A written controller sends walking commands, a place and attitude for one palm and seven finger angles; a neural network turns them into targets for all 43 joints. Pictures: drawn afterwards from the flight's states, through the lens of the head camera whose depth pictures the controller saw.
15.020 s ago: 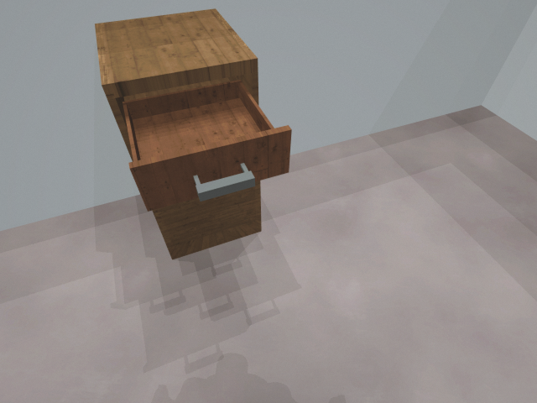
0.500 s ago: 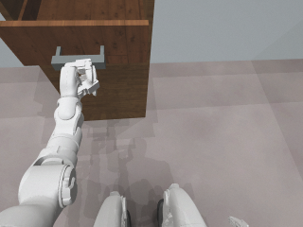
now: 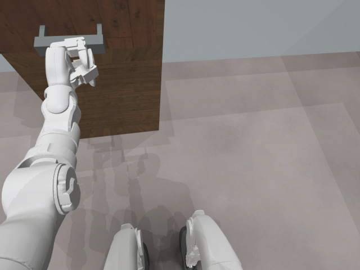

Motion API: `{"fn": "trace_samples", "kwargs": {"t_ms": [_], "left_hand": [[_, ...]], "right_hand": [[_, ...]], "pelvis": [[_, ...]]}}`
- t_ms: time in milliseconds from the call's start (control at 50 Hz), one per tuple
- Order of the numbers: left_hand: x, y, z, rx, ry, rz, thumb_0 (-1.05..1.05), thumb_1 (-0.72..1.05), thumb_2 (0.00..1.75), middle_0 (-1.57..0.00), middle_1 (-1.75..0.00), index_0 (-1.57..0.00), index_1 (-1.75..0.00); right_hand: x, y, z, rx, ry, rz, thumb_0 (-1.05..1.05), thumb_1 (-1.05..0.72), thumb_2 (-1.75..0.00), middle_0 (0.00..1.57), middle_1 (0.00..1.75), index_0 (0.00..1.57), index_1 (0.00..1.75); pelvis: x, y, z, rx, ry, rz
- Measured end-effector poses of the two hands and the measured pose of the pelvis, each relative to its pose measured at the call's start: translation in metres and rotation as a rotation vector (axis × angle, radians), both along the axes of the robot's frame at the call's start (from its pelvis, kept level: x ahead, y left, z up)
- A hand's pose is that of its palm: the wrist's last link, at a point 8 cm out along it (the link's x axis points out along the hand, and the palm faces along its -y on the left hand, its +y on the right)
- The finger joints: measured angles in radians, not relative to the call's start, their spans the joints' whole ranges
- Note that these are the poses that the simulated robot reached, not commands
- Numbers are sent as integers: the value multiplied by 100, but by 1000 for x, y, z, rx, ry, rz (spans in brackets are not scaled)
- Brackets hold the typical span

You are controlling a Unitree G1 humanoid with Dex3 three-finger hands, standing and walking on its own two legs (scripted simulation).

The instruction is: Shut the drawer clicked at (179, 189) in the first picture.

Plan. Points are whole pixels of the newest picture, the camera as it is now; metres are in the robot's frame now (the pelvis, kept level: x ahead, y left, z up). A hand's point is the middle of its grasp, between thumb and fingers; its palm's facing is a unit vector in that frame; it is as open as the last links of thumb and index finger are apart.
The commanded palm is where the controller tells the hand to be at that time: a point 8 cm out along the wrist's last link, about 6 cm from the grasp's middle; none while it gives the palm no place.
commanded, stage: push the drawer shut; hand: left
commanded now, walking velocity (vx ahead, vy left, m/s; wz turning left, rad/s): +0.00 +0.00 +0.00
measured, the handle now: (71, 37) +0.62 +0.17 +0.06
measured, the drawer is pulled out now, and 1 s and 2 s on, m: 0.04 0.00 0.00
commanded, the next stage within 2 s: pull the fist back off the drawer in 0.62 s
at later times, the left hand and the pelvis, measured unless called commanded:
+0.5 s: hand (89, 48) +0.59 +0.13 +0.06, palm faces +0.04 -1.00 -0.04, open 3.2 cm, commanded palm +0.59 +0.15 +0.06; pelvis +0.00 +0.01 -0.01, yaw -1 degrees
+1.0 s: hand (88, 47) +0.59 +0.13 +0.06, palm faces +0.04 -1.00 -0.04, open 3.3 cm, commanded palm +0.58 +0.15 +0.06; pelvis -0.02 +0.01 -0.02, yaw -1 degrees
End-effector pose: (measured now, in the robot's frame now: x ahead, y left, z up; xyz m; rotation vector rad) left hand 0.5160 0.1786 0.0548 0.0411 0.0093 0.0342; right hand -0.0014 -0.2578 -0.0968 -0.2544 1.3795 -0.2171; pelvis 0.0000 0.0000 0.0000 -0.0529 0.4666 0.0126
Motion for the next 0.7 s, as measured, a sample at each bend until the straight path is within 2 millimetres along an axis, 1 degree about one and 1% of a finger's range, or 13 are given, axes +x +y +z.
{"fn": "trace_samples", "kwargs": {"t_ms": [400,560,700], "left_hand": [[46,2,4,-6,15,2,4,71,91,-140,-160,-140,-160],[47,6,4,-2,15,8,4,65,92,-140,-160,-140,-160],[49,9,5,4,17,14,4,59,94,-140,-160,-140,-160]], "right_hand": [[-34,14,4,-3,113,-46,0,-90,-90,21,30,20,30],[-45,18,4,6,149,-49,0,-90,-90,21,30,20,30],[-49,15,4,-19,138,-36,0,-90,-90,21,30,20,30]], "pelvis": [[2,6,-7,-23,54,-6],[0,6,-9,-30,60,2],[-7,5,-13,-36,72,12]]}}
